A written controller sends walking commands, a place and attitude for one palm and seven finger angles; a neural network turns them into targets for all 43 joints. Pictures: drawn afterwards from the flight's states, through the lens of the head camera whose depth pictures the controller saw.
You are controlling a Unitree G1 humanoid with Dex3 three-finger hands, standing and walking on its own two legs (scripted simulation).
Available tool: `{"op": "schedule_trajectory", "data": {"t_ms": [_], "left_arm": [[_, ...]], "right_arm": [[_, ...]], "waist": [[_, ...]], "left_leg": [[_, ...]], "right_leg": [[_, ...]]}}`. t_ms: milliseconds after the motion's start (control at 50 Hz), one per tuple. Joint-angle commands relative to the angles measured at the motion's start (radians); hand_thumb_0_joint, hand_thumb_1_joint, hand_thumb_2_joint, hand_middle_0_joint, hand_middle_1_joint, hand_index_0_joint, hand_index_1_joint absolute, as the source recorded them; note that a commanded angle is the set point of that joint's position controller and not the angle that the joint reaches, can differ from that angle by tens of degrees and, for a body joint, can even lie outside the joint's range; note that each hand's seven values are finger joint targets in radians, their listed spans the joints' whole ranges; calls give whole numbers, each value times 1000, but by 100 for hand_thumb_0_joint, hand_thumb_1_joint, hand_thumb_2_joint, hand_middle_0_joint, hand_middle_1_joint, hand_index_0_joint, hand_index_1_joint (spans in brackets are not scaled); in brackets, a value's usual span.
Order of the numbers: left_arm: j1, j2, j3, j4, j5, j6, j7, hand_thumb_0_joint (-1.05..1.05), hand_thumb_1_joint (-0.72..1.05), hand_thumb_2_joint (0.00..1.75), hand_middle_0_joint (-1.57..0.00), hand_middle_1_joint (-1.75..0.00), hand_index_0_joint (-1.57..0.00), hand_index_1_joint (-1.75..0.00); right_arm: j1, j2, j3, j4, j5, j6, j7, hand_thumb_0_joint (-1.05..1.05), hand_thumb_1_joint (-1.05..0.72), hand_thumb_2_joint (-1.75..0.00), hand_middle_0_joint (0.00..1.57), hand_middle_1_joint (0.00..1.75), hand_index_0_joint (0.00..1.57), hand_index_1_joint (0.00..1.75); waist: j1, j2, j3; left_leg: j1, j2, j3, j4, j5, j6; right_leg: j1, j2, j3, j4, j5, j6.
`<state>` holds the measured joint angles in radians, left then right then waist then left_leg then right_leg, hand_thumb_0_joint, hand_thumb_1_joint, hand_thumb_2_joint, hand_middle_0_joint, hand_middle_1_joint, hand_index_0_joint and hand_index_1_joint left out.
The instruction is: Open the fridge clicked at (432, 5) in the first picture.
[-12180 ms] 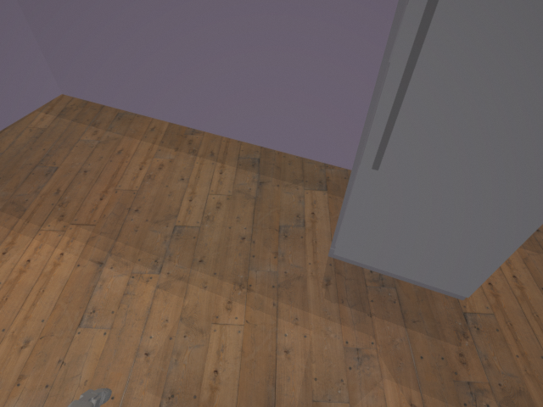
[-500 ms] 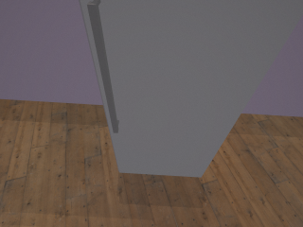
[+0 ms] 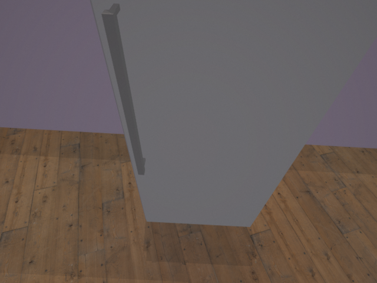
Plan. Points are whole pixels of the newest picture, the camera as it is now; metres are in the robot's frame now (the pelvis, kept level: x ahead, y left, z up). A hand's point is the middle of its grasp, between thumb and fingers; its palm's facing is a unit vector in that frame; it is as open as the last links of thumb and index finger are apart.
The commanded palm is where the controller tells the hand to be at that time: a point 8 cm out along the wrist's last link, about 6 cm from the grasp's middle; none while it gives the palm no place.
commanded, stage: look again from close up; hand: left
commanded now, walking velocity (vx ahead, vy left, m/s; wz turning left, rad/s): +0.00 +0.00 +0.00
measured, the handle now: (132, 112) +0.47 +0.18 +0.09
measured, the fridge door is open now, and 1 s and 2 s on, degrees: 0 0 0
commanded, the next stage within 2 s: none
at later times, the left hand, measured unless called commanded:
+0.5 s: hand out of the picture -0.02 +0.20 -0.19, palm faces +0.01 -0.98 -0.18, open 7.4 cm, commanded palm none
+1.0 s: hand out of the picture -0.18 +0.22 -0.18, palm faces +0.07 -0.98 -0.16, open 7.4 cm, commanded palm none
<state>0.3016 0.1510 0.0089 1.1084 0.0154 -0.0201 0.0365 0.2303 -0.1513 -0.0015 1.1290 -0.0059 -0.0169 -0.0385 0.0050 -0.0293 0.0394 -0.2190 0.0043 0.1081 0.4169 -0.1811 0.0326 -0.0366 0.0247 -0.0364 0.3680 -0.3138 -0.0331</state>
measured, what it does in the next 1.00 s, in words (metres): shifts its weight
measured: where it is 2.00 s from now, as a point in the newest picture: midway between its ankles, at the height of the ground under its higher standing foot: outside the picture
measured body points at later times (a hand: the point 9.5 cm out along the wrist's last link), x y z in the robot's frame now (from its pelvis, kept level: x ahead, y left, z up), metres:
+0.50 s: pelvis -0.04 +0.03 -0.01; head -0.06 +0.05 +0.44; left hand -0.02 +0.25 -0.17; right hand +0.00 -0.20 -0.15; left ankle +0.03 +0.10 -0.74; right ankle -0.07 -0.09 -0.74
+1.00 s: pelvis -0.09 +0.06 +0.00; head -0.11 +0.07 +0.44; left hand -0.18 +0.27 -0.17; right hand -0.06 -0.18 -0.15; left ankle +0.03 +0.10 -0.74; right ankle -0.07 -0.09 -0.74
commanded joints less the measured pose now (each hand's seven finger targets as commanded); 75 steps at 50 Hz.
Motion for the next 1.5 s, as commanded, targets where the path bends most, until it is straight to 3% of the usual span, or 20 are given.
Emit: {"op": "schedule_trajectory", "data": {"t_ms": [0,60,100,120,180,300,460,1080,1140,1180,1220,1240,1280,1300,1320,1340,1360,1380,1440,1480], "left_arm": [[92,101,16,-12,2,-11,7,0,90,90,-20,-30,-20,-30],[81,109,16,-11,-1,-10,6,0,90,90,-20,-30,-20,-30],[134,128,4,-31,12,-50,51,0,90,90,-20,-30,-20,-30],[120,148,10,-54,6,-52,46,0,90,90,-20,-30,-20,-30],[106,114,5,-86,-5,-38,39,0,90,90,-20,-30,-20,-30],[111,110,-2,-116,4,-10,27,0,90,90,-20,-30,-20,-30],[102,126,-1,-139,6,15,13,0,90,90,-20,-30,-20,-30],[367,65,8,-6,17,35,2,0,90,90,-20,-30,-20,-30],[331,78,15,-18,15,36,3,0,90,90,-20,-30,-20,-30],[172,124,36,-64,13,42,14,0,90,90,-20,-30,-20,-30],[-105,161,54,-164,19,32,34,0,90,90,-20,-30,-20,-30],[-157,161,52,-186,22,16,34,0,90,90,-20,-30,-20,-30],[-5,129,35,-147,16,24,21,0,90,90,-20,-30,-20,-30],[93,68,31,-127,6,37,16,0,90,90,-20,-30,-20,-30],[138,43,34,-115,0,42,15,0,90,90,-20,-30,-20,-30],[174,45,39,-116,0,47,11,0,90,90,-20,-30,-20,-30],[181,47,41,-99,10,53,3,0,90,90,-20,-30,-20,-30],[183,37,42,-75,15,67,5,0,90,90,-20,-30,-20,-30],[197,34,37,-75,13,63,2,0,90,90,-20,-30,-20,-30],[216,25,35,-77,10,58,-2,0,90,90,-20,-30,-20,-30]], "right_arm": [[49,-106,-20,-26,-3,-16,-2,0,-90,-90,20,30,20,30],[38,-118,-18,-25,-4,-15,-2,0,-90,-90,20,30,20,30],[25,-100,-7,-127,-8,-23,10,0,-90,-90,20,30,20,30],[88,-75,-12,-113,-11,-26,6,0,-90,-90,20,30,20,30],[111,-118,-26,-132,-7,-18,2,0,-90,-90,20,30,20,30],[58,-109,-20,-159,-9,-8,8,0,-90,-90,20,30,20,30],[53,-144,-33,-175,-13,10,19,0,-90,-90,20,30,20,30],[40,-143,-50,-104,-5,36,16,0,-90,-90,20,30,20,30],[60,-108,-48,-99,-6,51,17,0,-90,-90,20,30,20,30],[145,-66,-64,-79,-9,79,18,0,-90,-90,20,30,20,30],[273,-93,-87,-57,-6,83,23,0,-90,-90,20,30,20,30],[303,-81,-81,-60,1,58,27,0,-90,-90,20,30,20,30],[270,-41,-48,-68,0,16,32,0,-90,-90,20,30,20,30],[244,-69,-49,-77,-8,7,26,0,-90,-90,20,30,20,30],[204,-101,-44,-109,-14,0,12,0,-90,-90,20,30,20,30],[105,-128,-40,-151,-16,8,-2,0,-90,-90,20,30,20,30],[39,-112,-37,-167,-20,8,2,0,-90,-90,20,30,20,30],[8,-119,-36,-162,-21,9,3,0,-90,-90,20,30,20,30],[19,-128,-43,-166,-25,9,3,0,-90,-90,20,30,20,30],[75,-120,-48,-140,-29,18,-1,0,-90,-90,20,30,20,30]], "waist": [[2,21,13],[1,19,9],[-31,95,-34],[-43,45,-112],[-35,-71,-196],[-2,33,26],[0,50,110],[39,48,50],[17,-58,68],[-54,-227,55],[-151,-226,49],[-162,-170,67],[-70,91,159],[-24,327,200],[-3,427,223],[49,345,216],[71,241,138],[78,266,90],[69,60,52],[41,120,10]], "left_leg": [[112,135,-134,-47,218,-5],[120,134,-136,-51,219,-6],[61,79,-84,209,399,-10],[57,58,-61,167,269,3],[75,94,-106,150,345,27],[-14,95,-146,74,232,31],[-129,100,-228,-103,-293,29],[-151,80,-203,-231,-405,-25],[-69,22,-144,-69,-306,-36],[143,-59,-56,423,-118,-53],[154,-13,-160,728,-143,-23],[141,29,-180,618,-211,-9],[-21,29,-139,3,-238,-21],[-152,83,-296,-157,-335,-39],[-294,220,-512,-301,-443,0],[-455,276,-541,-347,-561,105],[-500,248,-543,-346,-590,126],[-485,236,-535,-342,-607,114],[-378,213,-446,-307,-477,104],[-231,191,-402,-309,-429,87]], "right_leg": [[-121,-149,89,-79,268,9],[-117,-149,88,-80,262,10],[-112,-201,135,15,1012,34],[-28,-211,118,118,1115,13],[-18,-158,80,159,826,-17],[-172,-119,105,76,334,-23],[-258,-81,98,19,-145,-24],[-226,-43,39,47,-151,-23],[-374,-104,124,-78,-302,-44],[-690,-253,264,-293,-502,-103],[-798,-318,244,-250,-284,-104],[-764,-292,199,-183,-212,-89],[-533,-165,127,131,-189,-36],[-478,-74,67,308,-176,-7],[-466,-17,46,462,-154,23],[-358,-56,105,564,-94,18],[-272,-46,82,643,-72,13],[-268,-33,84,718,-71,15],[-270,-28,53,663,-85,11],[-220,-13,-16,425,-181,3]]}}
